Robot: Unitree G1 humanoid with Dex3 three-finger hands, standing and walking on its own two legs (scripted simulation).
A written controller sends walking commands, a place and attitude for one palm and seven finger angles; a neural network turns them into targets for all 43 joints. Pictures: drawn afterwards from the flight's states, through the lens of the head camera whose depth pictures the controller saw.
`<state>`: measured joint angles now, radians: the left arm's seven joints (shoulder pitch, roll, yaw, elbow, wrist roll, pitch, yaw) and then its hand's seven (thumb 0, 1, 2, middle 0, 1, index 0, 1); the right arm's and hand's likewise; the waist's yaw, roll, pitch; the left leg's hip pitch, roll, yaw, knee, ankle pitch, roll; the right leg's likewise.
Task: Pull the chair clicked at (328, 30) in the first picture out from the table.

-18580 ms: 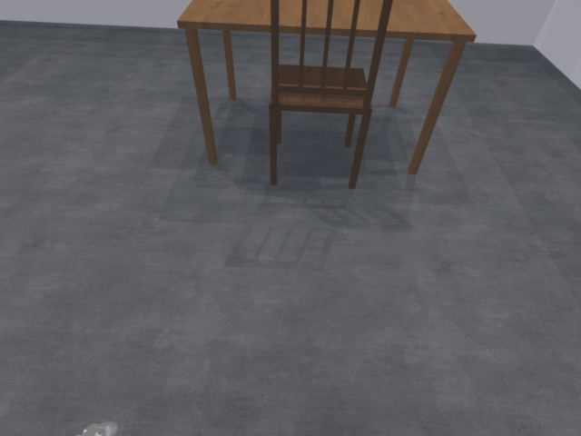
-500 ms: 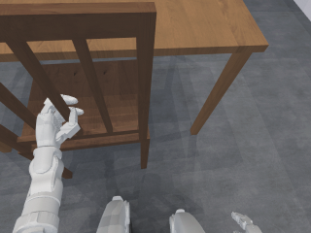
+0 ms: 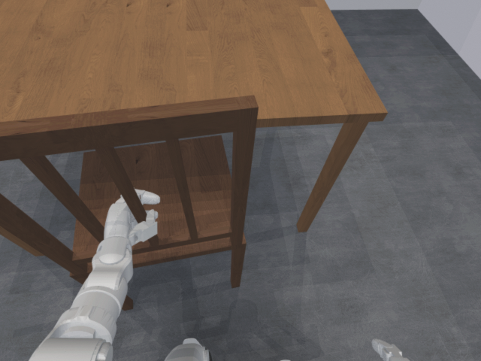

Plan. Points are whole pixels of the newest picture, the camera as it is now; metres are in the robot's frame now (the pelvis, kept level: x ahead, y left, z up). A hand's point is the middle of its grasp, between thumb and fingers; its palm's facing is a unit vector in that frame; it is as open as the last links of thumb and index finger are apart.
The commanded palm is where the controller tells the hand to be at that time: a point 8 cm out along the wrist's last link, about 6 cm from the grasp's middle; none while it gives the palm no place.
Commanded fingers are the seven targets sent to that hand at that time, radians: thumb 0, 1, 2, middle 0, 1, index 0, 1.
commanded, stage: step backward, pulling the chair out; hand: left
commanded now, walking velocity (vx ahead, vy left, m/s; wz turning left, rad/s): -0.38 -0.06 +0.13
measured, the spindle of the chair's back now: (135, 205) +0.39 +0.19 -0.02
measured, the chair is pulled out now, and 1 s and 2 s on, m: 0.08 0.19 0.36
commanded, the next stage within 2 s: none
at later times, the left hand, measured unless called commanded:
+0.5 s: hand (160, 273) +0.27 +0.14 -0.05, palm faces +0.06 -0.98 -0.18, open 5.0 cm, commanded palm +0.26 +0.19 -0.05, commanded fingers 0.00 0.90 0.90 -0.50 -1.45 -0.50 -1.45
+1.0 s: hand (160, 275) +0.27 +0.14 -0.05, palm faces +0.07 -0.98 -0.20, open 5.1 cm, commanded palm +0.25 +0.19 -0.04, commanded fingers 0.00 0.90 0.90 -0.50 -1.45 -0.50 -1.45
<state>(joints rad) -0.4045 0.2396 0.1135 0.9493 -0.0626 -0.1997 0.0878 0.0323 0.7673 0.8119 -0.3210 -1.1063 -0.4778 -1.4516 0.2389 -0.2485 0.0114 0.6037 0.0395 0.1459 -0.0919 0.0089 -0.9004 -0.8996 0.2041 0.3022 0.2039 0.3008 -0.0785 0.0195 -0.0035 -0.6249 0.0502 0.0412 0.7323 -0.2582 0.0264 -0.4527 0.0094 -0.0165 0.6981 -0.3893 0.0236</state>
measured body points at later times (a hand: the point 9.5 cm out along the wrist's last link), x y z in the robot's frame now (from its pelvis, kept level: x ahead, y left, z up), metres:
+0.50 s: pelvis -0.06 -0.01 +0.01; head +0.00 -0.01 +0.45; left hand +0.26 +0.19 -0.04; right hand +0.04 -0.27 -0.12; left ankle +0.06 +0.10 -0.71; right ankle -0.03 -0.14 -0.71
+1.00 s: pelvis -0.07 -0.01 +0.01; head +0.02 -0.02 +0.45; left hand +0.26 +0.19 -0.04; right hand +0.05 -0.29 -0.12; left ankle -0.08 +0.14 -0.71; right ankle -0.03 -0.14 -0.71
